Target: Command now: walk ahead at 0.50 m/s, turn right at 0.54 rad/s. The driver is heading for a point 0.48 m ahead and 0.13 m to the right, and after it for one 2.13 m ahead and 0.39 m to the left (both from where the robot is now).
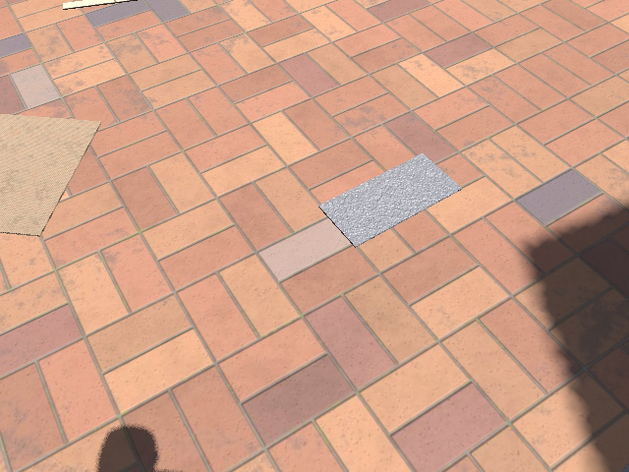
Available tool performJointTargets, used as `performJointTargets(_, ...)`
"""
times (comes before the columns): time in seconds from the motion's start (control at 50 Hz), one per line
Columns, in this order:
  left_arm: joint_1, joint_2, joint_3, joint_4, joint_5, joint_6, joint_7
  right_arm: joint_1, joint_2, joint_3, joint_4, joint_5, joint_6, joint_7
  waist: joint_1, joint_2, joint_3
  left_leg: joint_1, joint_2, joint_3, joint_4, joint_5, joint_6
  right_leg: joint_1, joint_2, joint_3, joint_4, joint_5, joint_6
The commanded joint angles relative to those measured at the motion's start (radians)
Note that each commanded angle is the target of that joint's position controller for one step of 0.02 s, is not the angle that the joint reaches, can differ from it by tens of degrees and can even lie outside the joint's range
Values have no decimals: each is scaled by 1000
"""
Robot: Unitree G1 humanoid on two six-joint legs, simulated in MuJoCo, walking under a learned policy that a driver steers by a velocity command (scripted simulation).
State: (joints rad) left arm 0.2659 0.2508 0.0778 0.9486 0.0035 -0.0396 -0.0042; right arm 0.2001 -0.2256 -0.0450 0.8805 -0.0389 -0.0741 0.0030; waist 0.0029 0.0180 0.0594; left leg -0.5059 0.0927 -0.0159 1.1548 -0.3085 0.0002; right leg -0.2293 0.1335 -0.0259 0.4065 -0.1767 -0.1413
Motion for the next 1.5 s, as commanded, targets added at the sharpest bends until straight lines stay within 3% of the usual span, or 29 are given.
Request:
performJointTargets(0.02,32,134,25,-52,-6,-30,5,56,-70,-15,-52,-12,30,7,-32,-34,-40,-70,19,12,-88,62,-41,28,-253,270,-203,315,-149)
performJointTargets(0.22,207,157,30,-61,9,-15,13,-294,-89,3,-203,8,23,21,96,-84,-17,-178,-45,12,-487,274,-47,237,-247,348,-132,393,-94)
performJointTargets(0.28,170,183,37,-83,16,-16,24,-256,-120,0,-216,14,9,18,57,-101,-24,-41,-71,-9,-596,221,-15,235,-266,389,-68,450,-56)
performJointTargets(0.32,109,206,42,-106,16,-23,18,-69,-164,-18,-164,17,-5,3,-32,-89,-97,241,-121,11,-663,158,19,162,-228,378,92,593,-12)
performJointTargets(0.34,96,191,37,-112,7,-32,7,70,-199,-31,-135,7,-19,-10,-104,-27,-182,453,-63,-33,-714,168,51,81,-159,326,296,530,12)
performJointTargets(0.36,122,100,12,-148,-1,-40,2,231,-278,-46,-136,-16,-22,-28,-143,98,-349,683,202,-290,-731,-28,94,-50,-92,235,587,162,29)
performJointTargets(0.38,253,57,5,-176,-27,-34,2,167,-347,-63,-141,-21,-5,-25,-34,350,-398,804,384,-766,-886,-77,207,-338,32,146,789,-413,51)
performJointTargets(0.4,220,140,12,-132,10,-13,12,88,-236,-47,-160,-6,8,-20,-17,134,-253,668,345,-716,-887,-219,202,-414,-78,153,873,-322,43)
performJointTargets(0.42,141,144,15,-137,18,-8,0,29,-150,-25,-171,4,9,-16,-21,26,-130,530,285,-529,-902,-174,178,-401,-112,139,843,-220,49)
performJointTargets(0.44,107,123,12,-145,18,-4,-9,7,-122,-16,-164,1,7,-13,-9,9,-77,448,235,-387,-924,-29,158,-376,-141,128,804,-170,59)
performJointTargets(0.54,38,88,3,-185,31,38,-44,82,-128,-19,-111,23,-33,-5,11,87,-53,393,175,-100,-975,330,146,-390,-184,93,754,-88,90)
performJointTargets(0.74,-271,42,-49,-276,32,4,-52,230,-174,-26,-6,28,-21,13,-42,77,-5,423,122,-19,-969,516,170,-277,-166,-36,216,75,117)
performJointTargets(0.78,-257,64,-45,-277,30,-8,-39,238,-196,-33,6,24,-12,10,-27,84,-13,466,143,-52,-909,579,163,-227,-150,-32,163,13,100)
performJointTargets(0.82,-79,95,-29,-219,43,-29,-21,228,-190,-31,15,32,-3,9,62,45,-98,440,97,-21,-692,678,134,28,-119,-31,33,29,68)
performJointTargets(0.84,80,156,-9,-178,65,-42,-5,223,-150,-19,-4,40,-5,10,121,-23,-216,302,39,14,-474,508,112,276,-235,85,19,-12,32)
performJointTargets(0.86,174,260,14,-179,82,-44,11,254,-39,7,-61,58,-7,13,126,-230,-341,-4,-86,88,-159,-27,70,542,-542,455,-41,-100,-28)
performJointTargets(0.88,167,272,23,-174,47,-27,13,287,-115,-18,-48,47,8,1,112,-239,-365,-109,-127,6,0,-226,83,486,-603,644,-118,-112,-86)
performJointTargets(0.92,18,116,-16,-187,26,-30,7,209,-113,-26,-38,36,20,7,48,-119,-112,-143,-33,-37,12,-87,88,255,-490,373,-171,-117,-41)
performJointTargets(0.96,-25,64,-29,-179,21,-44,10,201,-98,-31,-29,18,40,18,2,-139,-44,-88,-3,-26,-37,-15,67,135,-416,212,-226,-3,7)
performJointTargets(1.06,32,80,-17,-136,12,-77,15,102,-62,-32,-68,8,72,46,-19,-100,-27,-166,12,-11,-49,127,35,138,-404,37,-270,189,-8)
performJointTargets(1.24,127,125,-2,-76,18,-64,22,-184,-56,-7,-183,0,69,78,35,-88,46,-124,-16,109,-458,262,73,229,-411,-167,-245,332,11)
performJointTargets(1.3,140,158,6,-61,21,-45,28,-174,-76,-15,-194,-5,71,71,19,-103,16,-39,-84,167,-514,128,128,317,-419,-219,-101,681,32)
performJointTargets(1.34,136,191,14,-59,22,-24,29,-28,-107,-34,-159,-5,62,56,-47,-111,-82,135,-166,187,-551,30,178,330,-415,-240,167,889,39)
performJointTargets(1.36,126,193,13,-69,19,-16,27,134,-138,-53,-107,-13,52,42,-121,-64,-175,356,-189,159,-633,68,210,229,-393,-258,408,764,66)
performJointTargets(1.38,147,125,-5,-115,10,-19,21,243,-253,-88,-87,-22,50,24,-146,76,-287,649,36,-164,-676,-82,288,-73,-335,-259,737,341,110)
performJointTargets(1.4,114,84,-9,-190,11,-31,5,193,-345,-107,-112,10,58,21,-88,234,-350,812,256,-722,-843,-8,420,-425,-112,-112,1033,-376,166)
performJointTargets(1.42,-14,137,-3,-214,21,-39,2,201,-318,-102,-111,26,69,15,-129,57,-274,779,238,-645,-881,77,397,-535,-165,45,1049,-299,156)
performJointTargets(1.46,-3,105,-15,-200,9,-56,2,114,-213,-74,-99,31,62,3,-41,-30,-85,521,162,-401,-885,294,323,-473,-247,50,878,-157,142)
performJointTargets(1.5,39,101,-15,-188,41,-24,1,51,-163,-55,-111,38,46,-1,21,-16,-72,387,78,-283,-906,417,284,-351,-266,59,782,-143,159)
